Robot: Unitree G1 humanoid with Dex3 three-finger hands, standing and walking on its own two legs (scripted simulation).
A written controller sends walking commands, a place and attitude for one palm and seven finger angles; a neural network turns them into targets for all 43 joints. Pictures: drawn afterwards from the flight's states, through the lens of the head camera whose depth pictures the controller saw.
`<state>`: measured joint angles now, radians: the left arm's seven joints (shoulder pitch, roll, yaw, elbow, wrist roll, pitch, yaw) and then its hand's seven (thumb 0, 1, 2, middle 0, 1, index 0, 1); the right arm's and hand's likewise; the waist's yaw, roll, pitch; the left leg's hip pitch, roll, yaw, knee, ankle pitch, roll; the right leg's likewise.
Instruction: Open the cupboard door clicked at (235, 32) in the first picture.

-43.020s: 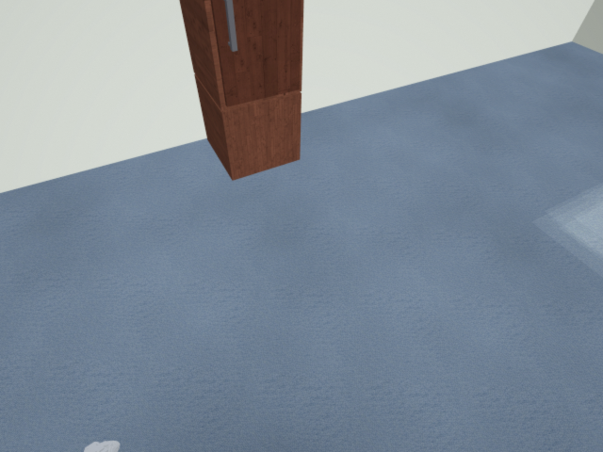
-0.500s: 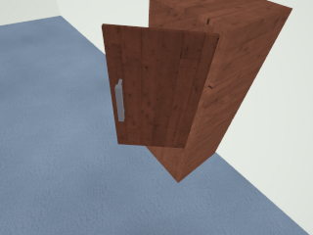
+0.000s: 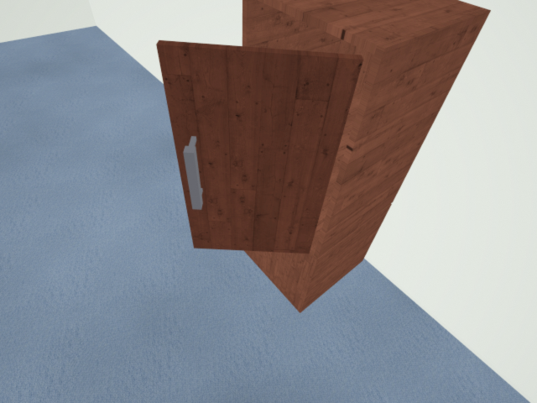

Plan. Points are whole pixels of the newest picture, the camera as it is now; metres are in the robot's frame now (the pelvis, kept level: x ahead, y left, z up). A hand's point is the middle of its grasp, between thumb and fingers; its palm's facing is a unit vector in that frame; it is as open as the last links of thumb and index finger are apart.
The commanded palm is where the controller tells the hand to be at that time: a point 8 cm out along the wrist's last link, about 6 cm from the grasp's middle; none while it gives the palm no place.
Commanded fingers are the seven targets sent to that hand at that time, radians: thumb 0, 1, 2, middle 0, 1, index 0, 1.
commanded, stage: raise the hand with hooked fingers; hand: left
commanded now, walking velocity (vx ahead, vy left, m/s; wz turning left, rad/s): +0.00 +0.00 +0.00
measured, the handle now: (195, 174) +0.57 +0.20 -0.02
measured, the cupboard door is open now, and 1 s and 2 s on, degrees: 49 49 49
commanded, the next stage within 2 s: none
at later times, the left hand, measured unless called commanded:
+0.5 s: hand (163, 393) +0.15 +0.16 -0.07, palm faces +0.13 -0.99 -0.01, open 8.9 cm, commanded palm +0.15 +0.23 -0.05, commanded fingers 0.00 0.32 0.65 -0.24 -0.68 -0.24 -0.68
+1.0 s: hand (143, 331) +0.23 +0.21 -0.04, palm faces +0.04 -1.00 -0.06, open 12.0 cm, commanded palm +0.20 +0.26 -0.03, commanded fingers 0.00 -0.27 0.40 -0.28 -1.05 -0.28 -1.05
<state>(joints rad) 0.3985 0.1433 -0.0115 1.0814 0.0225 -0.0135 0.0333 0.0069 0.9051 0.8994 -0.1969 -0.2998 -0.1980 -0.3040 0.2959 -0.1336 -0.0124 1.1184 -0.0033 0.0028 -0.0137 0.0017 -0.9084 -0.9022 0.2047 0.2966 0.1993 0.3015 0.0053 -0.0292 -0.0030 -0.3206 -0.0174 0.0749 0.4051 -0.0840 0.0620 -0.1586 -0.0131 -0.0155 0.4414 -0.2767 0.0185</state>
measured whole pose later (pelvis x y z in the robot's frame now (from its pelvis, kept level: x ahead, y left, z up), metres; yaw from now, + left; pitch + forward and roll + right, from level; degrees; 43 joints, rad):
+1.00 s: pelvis +0.00 -0.03 -0.09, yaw +0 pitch +15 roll -3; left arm 0.34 0.29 0.31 0.10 -0.36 -0.39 -0.38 0.01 -0.04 0.50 -0.27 -0.91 -0.27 -0.91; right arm 0.29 -0.26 -0.04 0.60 0.04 -0.18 -0.08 0.01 -0.90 -0.90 0.21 0.30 0.20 0.30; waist 0.00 0.04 -0.16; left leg -1.00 0.04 0.00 1.12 -0.39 0.03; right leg -0.79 0.04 -0.06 1.12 -0.60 -0.02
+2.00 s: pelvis +0.00 -0.01 -0.07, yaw +0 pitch +12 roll -4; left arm 0.01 0.41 0.41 0.39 -0.36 -0.32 -0.47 -0.01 -0.50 0.30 -0.30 -1.20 -0.30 -1.20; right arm 0.31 -0.28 0.03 0.53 0.05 -0.16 -0.08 0.01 -0.90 -0.90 0.21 0.30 0.20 0.30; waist -0.01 0.03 -0.11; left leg -0.89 0.03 0.00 1.01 -0.33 0.05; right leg -0.67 0.04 -0.06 0.98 -0.53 -0.01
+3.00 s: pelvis +0.00 -0.02 -0.08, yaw -1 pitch +16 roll -4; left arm -0.47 0.49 0.44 0.85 -0.25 -0.36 -0.45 -0.01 -0.50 0.30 -0.30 -1.20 -0.30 -1.20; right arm 0.33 -0.28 0.03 0.60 0.04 -0.07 -0.07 0.01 -0.90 -0.90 0.21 0.30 0.20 0.30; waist -0.05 0.02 -0.12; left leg -1.00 0.05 0.00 1.08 -0.36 0.04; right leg -0.79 0.06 -0.06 1.06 -0.56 -0.02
